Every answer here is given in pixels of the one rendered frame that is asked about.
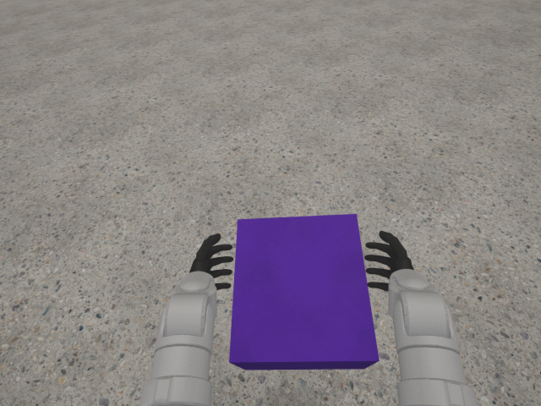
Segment robot right forearm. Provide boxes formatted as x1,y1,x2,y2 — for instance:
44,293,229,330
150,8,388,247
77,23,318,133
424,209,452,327
388,269,478,406

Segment robot right hand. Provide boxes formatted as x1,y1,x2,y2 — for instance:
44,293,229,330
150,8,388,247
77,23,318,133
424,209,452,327
364,231,414,291

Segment robot left forearm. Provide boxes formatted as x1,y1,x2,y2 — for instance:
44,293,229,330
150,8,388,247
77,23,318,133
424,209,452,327
139,272,217,406

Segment robot left hand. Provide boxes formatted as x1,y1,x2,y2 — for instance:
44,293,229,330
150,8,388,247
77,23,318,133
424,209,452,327
189,233,233,290

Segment carton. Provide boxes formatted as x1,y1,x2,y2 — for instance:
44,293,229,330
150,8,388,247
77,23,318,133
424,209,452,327
229,214,380,370

